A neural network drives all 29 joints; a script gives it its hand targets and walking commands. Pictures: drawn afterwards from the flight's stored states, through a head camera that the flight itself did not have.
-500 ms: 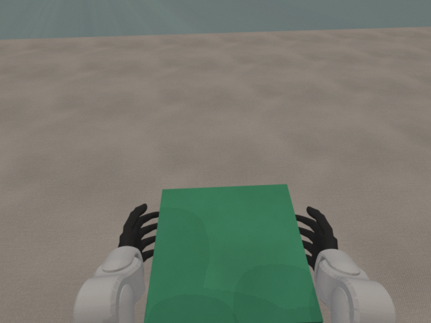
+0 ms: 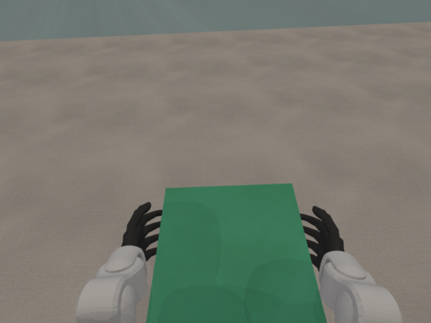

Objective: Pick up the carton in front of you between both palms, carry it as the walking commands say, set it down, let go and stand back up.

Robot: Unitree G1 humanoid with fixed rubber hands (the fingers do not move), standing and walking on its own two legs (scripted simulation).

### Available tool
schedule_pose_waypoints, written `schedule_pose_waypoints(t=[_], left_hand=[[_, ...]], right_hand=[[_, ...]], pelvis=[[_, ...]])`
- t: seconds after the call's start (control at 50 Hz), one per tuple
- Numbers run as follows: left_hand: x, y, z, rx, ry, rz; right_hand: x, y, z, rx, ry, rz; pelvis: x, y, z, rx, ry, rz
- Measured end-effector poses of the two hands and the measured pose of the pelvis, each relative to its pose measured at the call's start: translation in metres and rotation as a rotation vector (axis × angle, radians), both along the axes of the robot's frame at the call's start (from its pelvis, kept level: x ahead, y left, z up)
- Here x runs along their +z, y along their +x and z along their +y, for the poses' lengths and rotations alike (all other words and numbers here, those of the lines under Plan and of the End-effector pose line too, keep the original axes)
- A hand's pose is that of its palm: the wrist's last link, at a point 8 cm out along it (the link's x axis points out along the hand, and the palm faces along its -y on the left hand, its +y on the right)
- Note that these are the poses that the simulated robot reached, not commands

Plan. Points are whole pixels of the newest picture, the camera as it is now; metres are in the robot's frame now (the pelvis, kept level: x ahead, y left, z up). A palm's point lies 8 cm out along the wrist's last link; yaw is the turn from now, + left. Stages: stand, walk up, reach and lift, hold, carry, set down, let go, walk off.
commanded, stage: carry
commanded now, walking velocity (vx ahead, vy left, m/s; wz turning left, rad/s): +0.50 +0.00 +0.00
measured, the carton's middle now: (231, 272) +0.23 +0.00 +0.03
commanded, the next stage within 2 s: none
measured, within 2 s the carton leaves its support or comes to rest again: neither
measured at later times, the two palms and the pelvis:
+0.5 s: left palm (163, 133) +0.55 +0.16 +0.10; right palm (282, 134) +0.54 -0.14 +0.11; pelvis +0.32 +0.02 +0.00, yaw -1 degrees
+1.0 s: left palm (188, 79) +0.87 +0.13 +0.11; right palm (275, 81) +0.87 -0.17 +0.10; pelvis +0.64 -0.01 +0.00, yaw +0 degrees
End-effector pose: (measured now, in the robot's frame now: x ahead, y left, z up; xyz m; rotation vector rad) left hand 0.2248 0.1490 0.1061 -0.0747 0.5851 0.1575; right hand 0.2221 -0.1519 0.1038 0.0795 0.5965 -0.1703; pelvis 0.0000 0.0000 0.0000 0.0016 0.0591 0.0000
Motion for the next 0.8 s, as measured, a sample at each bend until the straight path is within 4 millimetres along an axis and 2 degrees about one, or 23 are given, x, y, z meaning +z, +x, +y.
schedule_pose_waypoints(t=[0.08, 0.14, 0.24, 0.32, 0.42, 0.48, 0.54, 0.6, 0.64, 0.68, 0.8], left_hand=[[-0.021, 0.068, 0.018, -0.009, -0.027, -0.002], [-0.033, 0.111, 0.026, -0.025, -0.035, 0.071], [-0.029, 0.168, 0.027, -0.068, -0.032, 0.127], [-0.018, 0.214, 0.027, -0.079, -0.038, 0.097], [-0.005, 0.274, 0.025, -0.047, -0.035, 0.037], [-0.003, 0.314, 0.018, -0.026, -0.029, 0.011], [-0.009, 0.36, 0.007, -0.011, -0.013, 0.003], [-0.021, 0.408, -0.007, 0.002, 0.014, 0.01], [-0.028, 0.433, -0.013, 0.013, 0.026, 0.06], [-0.03, 0.453, -0.015, 0.03, 0.021, 0.105], [-0.014, 0.515, -0.02, 0.06, 0.018, 0.105]], right_hand=[[-0.013, 0.064, 0.018, -0.009, -0.026, -0.001], [-0.024, 0.101, 0.026, -0.024, -0.036, 0.071], [-0.019, 0.145, 0.028, -0.07, -0.033, 0.128], [-0.007, 0.191, 0.028, -0.075, -0.035, 0.098], [0.005, 0.26, 0.025, -0.046, -0.029, 0.039], [0.004, 0.307, 0.019, -0.027, -0.019, 0.012], [-0.007, 0.356, 0.007, -0.012, -0.003, 0.004], [-0.027, 0.408, -0.007, 0.005, 0.019, 0.009], [-0.036, 0.438, -0.012, 0.017, 0.027, 0.06], [-0.036, 0.462, -0.015, 0.034, 0.023, 0.105], [-0.02, 0.532, -0.019, 0.063, 0.015, 0.105]], pelvis=[[-0.02, 0.064, 0.019, -0.022, 0.003, -0.014], [-0.016, 0.097, 0.03, -0.04, 0.005, -0.007], [0.004, 0.149, 0.04, -0.048, -0.024, 0.005], [0.012, 0.197, 0.04, -0.039, -0.037, 0.012], [0.012, 0.264, 0.031, -0.028, -0.033, 0.012], [0.005, 0.308, 0.021, -0.023, -0.023, 0.006], [-0.007, 0.356, 0.008, -0.013, -0.01, -0.002], [-0.024, 0.405, -0.007, 0.004, -0.017, -0.017], [-0.021, 0.427, -0.015, 0.014, -0.018, -0.012], [-0.012, 0.447, -0.021, 0.026, -0.006, -0.006], [0.009, 0.515, -0.032, 0.025, 0.024, 0.01]])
